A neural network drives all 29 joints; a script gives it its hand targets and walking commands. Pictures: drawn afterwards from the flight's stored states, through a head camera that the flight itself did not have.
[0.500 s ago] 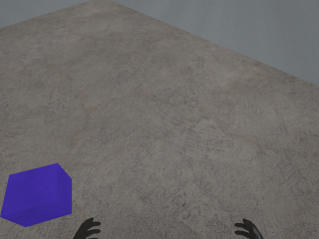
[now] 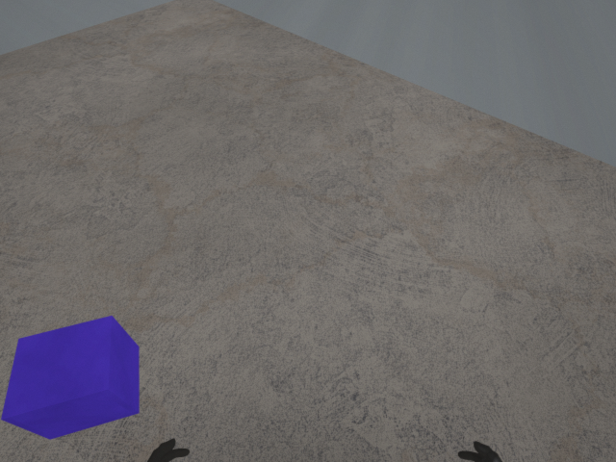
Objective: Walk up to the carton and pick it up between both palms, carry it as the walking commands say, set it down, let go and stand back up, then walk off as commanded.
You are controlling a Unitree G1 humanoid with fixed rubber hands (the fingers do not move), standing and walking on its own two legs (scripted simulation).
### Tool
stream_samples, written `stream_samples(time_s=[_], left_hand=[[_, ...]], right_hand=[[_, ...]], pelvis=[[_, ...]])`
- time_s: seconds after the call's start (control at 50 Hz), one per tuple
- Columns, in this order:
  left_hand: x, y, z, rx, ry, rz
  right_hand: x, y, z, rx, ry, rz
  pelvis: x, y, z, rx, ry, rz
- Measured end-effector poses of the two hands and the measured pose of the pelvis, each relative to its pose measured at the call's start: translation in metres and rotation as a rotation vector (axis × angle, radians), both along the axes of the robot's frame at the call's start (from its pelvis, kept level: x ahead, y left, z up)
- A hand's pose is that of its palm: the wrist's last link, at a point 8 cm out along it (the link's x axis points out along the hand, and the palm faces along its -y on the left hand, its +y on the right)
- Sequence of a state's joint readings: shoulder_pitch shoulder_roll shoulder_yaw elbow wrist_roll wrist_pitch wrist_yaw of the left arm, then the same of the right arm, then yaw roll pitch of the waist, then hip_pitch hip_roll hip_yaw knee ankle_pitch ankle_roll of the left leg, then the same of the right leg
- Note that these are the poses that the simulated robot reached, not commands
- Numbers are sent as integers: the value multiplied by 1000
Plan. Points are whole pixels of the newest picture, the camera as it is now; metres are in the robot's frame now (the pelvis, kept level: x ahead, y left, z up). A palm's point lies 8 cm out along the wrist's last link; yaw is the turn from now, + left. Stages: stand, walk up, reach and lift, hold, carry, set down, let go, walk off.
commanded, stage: stand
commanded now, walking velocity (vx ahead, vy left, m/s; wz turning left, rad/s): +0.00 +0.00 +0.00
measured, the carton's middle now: (81, 377) +0.43 +0.70 -0.65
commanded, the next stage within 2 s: walk up in 1.02 s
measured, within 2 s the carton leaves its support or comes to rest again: neither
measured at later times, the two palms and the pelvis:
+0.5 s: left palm out of the picture +0.05 +0.23 -0.12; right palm out of the picture +0.05 -0.23 -0.12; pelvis +0.00 +0.00 +0.01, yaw +0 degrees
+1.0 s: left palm out of the picture -0.01 +0.22 -0.13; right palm out of the picture -0.01 -0.22 -0.14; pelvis +0.00 +0.00 +0.01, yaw +0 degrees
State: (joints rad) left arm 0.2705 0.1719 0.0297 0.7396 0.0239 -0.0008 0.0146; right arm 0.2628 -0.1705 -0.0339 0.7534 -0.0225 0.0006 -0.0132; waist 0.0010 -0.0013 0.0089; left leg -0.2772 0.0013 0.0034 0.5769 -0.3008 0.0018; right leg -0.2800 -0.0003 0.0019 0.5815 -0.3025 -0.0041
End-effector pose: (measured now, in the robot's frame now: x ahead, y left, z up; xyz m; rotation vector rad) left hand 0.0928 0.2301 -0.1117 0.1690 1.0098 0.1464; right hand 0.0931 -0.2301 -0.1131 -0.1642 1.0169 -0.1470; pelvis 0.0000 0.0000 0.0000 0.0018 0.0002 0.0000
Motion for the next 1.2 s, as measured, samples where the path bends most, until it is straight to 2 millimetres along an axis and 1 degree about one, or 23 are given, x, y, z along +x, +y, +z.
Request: stream_samples(time_s=[0.32, 0.6, 0.88, 1.2], left_hand=[[-25, 3, -7, 2, 89, 32], [-59, 3, -14, -3, 210, 68], [-92, -9, -21, -31, 327, 87], [-115, -21, -25, -54, 400, 90]], right_hand=[[-25, -3, -6, -3, 89, -30], [-60, -3, -13, 0, 212, -65], [-94, 9, -20, 29, 329, -83], [-118, 20, -24, 52, 402, -86]], pelvis=[[0, 0, 4, -1, -9, 0], [0, 0, 8, -1, -22, 1], [-1, 0, 11, -1, -33, 1], [-4, 0, 11, -1, -33, 1]])
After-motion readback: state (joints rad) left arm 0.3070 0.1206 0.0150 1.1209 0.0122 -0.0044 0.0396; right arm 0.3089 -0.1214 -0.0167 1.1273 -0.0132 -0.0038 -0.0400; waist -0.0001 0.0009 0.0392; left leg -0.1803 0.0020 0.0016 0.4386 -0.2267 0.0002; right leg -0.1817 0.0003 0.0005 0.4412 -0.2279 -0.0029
